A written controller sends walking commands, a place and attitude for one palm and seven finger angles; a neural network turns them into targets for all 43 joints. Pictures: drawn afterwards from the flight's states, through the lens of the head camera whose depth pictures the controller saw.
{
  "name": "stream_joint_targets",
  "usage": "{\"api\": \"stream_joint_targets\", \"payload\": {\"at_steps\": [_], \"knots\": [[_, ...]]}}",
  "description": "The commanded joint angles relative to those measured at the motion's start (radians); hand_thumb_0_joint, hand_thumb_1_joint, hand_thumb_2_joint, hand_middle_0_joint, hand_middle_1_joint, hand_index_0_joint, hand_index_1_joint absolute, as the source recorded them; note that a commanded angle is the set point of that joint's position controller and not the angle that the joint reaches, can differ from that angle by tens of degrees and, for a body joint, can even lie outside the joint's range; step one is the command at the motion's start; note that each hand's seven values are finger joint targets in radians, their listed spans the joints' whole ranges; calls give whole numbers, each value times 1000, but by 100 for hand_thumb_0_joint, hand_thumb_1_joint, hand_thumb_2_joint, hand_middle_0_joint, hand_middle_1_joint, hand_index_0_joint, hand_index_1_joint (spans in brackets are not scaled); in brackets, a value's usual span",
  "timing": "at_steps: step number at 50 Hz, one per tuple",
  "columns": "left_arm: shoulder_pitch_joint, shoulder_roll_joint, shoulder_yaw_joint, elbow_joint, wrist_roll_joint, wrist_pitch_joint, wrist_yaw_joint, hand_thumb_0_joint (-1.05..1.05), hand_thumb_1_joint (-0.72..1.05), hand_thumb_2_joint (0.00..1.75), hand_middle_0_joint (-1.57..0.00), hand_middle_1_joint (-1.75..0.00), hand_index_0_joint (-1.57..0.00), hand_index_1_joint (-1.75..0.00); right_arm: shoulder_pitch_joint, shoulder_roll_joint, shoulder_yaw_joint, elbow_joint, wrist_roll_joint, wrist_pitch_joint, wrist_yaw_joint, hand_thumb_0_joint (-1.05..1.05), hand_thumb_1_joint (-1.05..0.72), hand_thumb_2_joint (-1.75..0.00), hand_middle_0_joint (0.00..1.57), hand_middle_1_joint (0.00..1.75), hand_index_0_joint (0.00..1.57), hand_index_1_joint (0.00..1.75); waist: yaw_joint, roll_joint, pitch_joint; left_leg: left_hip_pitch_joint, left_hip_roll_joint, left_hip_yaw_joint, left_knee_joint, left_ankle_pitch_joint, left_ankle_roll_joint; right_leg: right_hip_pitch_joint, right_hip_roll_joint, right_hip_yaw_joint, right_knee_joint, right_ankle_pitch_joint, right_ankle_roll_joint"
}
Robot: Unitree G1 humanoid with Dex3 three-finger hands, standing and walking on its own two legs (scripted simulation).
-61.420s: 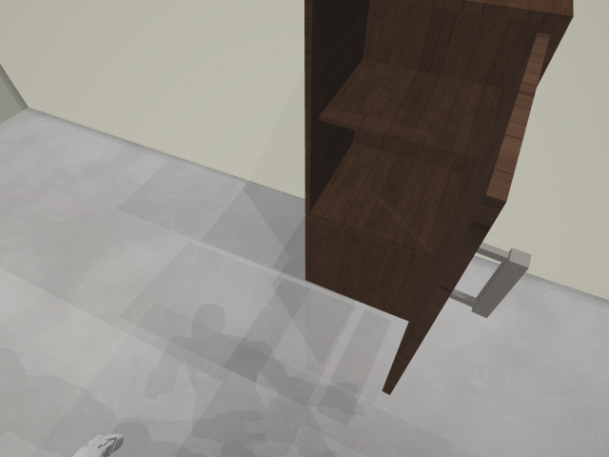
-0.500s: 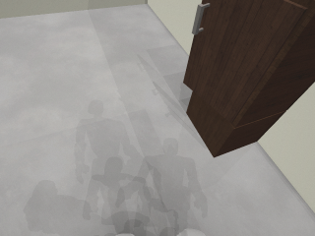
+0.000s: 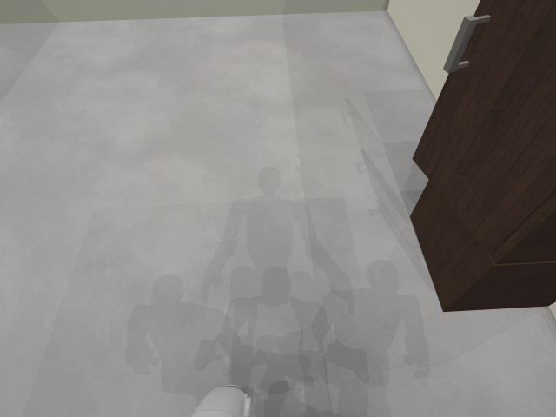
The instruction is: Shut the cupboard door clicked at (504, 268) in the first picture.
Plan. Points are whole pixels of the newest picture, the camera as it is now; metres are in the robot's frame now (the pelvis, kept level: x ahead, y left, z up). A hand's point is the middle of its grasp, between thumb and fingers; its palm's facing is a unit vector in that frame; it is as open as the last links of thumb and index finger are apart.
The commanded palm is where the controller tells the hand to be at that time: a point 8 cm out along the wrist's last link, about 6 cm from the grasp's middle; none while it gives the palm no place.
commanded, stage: walk to a spot facing it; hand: left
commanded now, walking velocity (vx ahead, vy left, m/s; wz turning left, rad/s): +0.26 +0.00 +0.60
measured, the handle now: (466, 44) +0.88 -0.42 +0.06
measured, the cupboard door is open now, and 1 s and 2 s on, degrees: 16 16 16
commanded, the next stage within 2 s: turn to face it in 1.36 s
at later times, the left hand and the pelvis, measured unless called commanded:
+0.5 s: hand out of the picture +0.11 +0.27 -0.15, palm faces +0.27 -0.93 -0.25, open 7.4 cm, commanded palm none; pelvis +0.07 +0.04 +0.00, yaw +16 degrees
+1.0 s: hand out of the picture +0.12 +0.21 -0.17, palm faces +0.59 -0.78 -0.19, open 7.3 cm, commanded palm none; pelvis +0.24 +0.07 +0.00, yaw +34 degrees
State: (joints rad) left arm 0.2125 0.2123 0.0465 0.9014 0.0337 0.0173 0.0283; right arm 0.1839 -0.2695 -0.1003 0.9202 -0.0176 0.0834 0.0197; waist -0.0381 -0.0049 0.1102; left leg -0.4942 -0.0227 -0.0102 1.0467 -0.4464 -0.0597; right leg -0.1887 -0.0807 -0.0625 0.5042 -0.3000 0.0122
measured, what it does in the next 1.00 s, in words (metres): walks ahead, turning left: left foot, then right foot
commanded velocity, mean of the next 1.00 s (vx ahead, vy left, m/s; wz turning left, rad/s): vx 0.33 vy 0.00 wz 0.51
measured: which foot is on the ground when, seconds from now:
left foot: up 0.00-0.16, down 0.18-0.58, up 0.60-1.00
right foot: down 0.00-0.18, up 0.20-0.58, down 0.60-1.00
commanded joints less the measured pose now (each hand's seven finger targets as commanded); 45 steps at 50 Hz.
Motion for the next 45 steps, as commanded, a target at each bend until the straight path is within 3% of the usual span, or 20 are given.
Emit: {"api": "stream_joint_targets", "payload": {"at_steps": [1, 5, 7, 8, 9, 10, 12, 14, 22, 25, 27, 28, 29, 30, 31, 32, 34, 36, 40, 45], "knots": [[96, 229, 66, -54, 1, -24, 12, 0, 90, 90, -20, -30, -20, -30, -96, -17, 18, -110, 4, -27, 11, 0, -90, -90, 20, 30, 20, 30, 74, -204, -98, 12, 16, 66, -150, -19, 4, 136, -243, 74, -85, 610, -132], [111, 244, 80, -45, 4, -25, -1, 0, 90, 90, -20, -30, -20, -30, -95, -31, 22, -115, 5, -49, 14, 0, -90, -90, 20, 30, 20, 30, 77, -242, -113, 116, 18, 107, -358, -31, 31, 131, -278, 77, -89, 312, -118], [91, 236, 82, -45, -8, -23, -12, 0, 90, 90, -20, -30, -20, -30, 2, -66, 17, -87, 0, -67, 11, 0, -90, -90, 20, 30, 20, 30, 14, -121, -140, 378, 4, 110, -608, 90, 50, -33, -241, -6, 43, 124, -55], [96, 177, 75, -64, -16, -18, -21, 0, 90, 90, -20, -30, -20, -30, 90, -170, -8, -65, -9, -76, 5, 0, -90, -90, 20, 30, 20, 30, -36, 146, -184, 588, 180, -151, -712, 63, 128, -251, -139, -109, 303, -59, 13], [-4, 122, 47, -135, -6, -22, -31, 0, 90, 90, -20, -30, -20, -30, 210, -269, -32, -45, -15, -76, -2, 0, -90, -90, 20, 30, 20, 30, -102, 376, -167, 679, 407, -488, -761, 180, 247, -531, -26, -104, 556, -359, 57], [-108, 151, 47, -163, 1, -21, -28, 0, 90, 90, -20, -30, -20, -30, 262, -258, -26, -18, -16, -76, -8, 0, -90, -90, 20, 30, 20, 30, -129, 224, -142, 579, 435, -523, -790, 66, 301, -568, -56, 16, 608, -337, 32], [-131, 141, 55, -140, -2, -25, -34, 0, 90, 90, -20, -30, -20, -30, 156, -188, -3, -52, -16, -88, -26, 0, -90, -90, 20, 30, 20, 30, -64, 190, -26, 421, 330, -426, -812, 3, 258, -551, -66, 64, 637, -161, 31], [-58, 142, 56, -100, 0, -27, -49, 0, 90, 90, -20, -30, -20, -30, 92, -148, 11, -69, -13, -104, -30, 0, -90, -90, 20, 30, 20, 30, -13, 180, -47, 408, 260, -328, -812, 88, 234, -500, -53, 58, 613, -57, 42], [-111, 109, 44, -124, -8, -33, -62, 0, 90, 90, -20, -30, -20, -30, 134, -135, 11, -31, -10, -121, -28, 0, -90, -90, 20, 30, 20, 30, -1, 132, -20, 348, 216, -272, -846, 131, 257, -405, -10, 27, 303, 64, 59], [-96, 107, 46, -125, -9, -44, -64, 0, 90, 90, -20, -30, -20, -30, 124, -133, 8, -19, -12, -121, -27, 0, -90, -90, 20, 30, 20, 30, 14, 140, -34, 292, 210, -273, -795, 171, 249, -247, 29, 3, 183, 71, 53], [22, 115, 55, -86, -9, -54, -61, 0, 90, 90, -20, -30, -20, -30, 96, -126, 10, -12, -9, -118, -29, 0, -90, -90, 20, 30, 20, 30, 74, 96, -57, 178, 175, -252, -695, 159, 218, -6, 65, -18, 76, 107, 40], [148, 153, 70, -47, -5, -67, -54, 0, 90, 90, -20, -30, -20, -30, 92, -104, 12, -12, -1, -121, -26, 0, -90, -90, 20, 30, 20, 30, 131, 1, -98, 59, 106, -203, -517, 147, 185, 214, 33, 31, -14, 64, 25], [295, 266, 95, -14, 9, -82, -38, 0, 90, 90, -20, -30, -20, -30, 118, -33, 22, -29, 13, -128, -17, 0, -90, -90, 20, 30, 20, 30, 188, -279, -209, -117, -32, -59, -165, -7, 123, 430, -239, 369, -175, -203, -60], [317, 294, 95, -11, 1, -73, -29, 0, 90, 90, -20, -30, -20, -30, 108, -18, 19, -54, 5, -128, -16, 0, -90, -90, 20, 30, 20, 30, 174, -346, -197, -202, -59, -46, 110, -191, 114, 361, -418, 649, -335, -373, -132], [211, 257, 84, -35, -1, -71, -23, 0, 90, 90, -20, -30, -20, -30, 118, -38, 9, -38, -8, -120, -11, 0, -90, -90, 20, 30, 20, 30, 119, -255, -122, -213, 8, -85, 242, -87, 117, 181, -413, 657, -385, -597, -147], [117, 208, 73, -52, 1, -71, -19, 0, 90, 90, -20, -30, -20, -30, 115, -20, 8, -23, -14, -115, -6, 0, -90, -90, 20, 30, 20, 30, 74, -258, -69, -213, 43, -82, 300, 21, 111, 56, -384, 598, -394, -603, -132], [24, 108, 51, -55, 0, -78, -14, 0, 90, 90, -20, -30, -20, -30, 132, 8, 11, 16, -19, -96, 6, 0, -90, -90, 20, 30, 20, 30, 12, -160, -63, -125, 96, -66, 275, 163, 91, -59, -289, 267, -349, -306, -88], [65, 82, 45, -32, -1, -94, -14, 0, 90, 90, -20, -30, -20, -30, 126, 32, 16, 29, -16, -85, 13, 0, -90, -90, 20, 30, 20, 30, 17, -150, -67, -123, 97, -31, 223, 220, 72, -33, -241, 106, -336, -61, -82], [143, 67, 47, 19, -1, -111, -8, 0, 90, 90, -20, -30, -20, -30, 39, 52, 18, 0, -14, -79, 20, 0, -90, -90, 20, 30, 20, 30, 34, -82, -57, -210, 123, 2, 85, 236, 51, 92, -266, 13, -335, 149, -118], [201, 91, 40, 60, 0, -114, -11, 0, 90, 90, -20, -30, -20, -30, -104, 66, 38, -54, -11, -91, 36, 0, -90, -90, 20, 30, 20, 30, 66, -94, -40, -201, 123, 57, -195, 232, 62, 208, -268, -85, -289, 358, -120]]}}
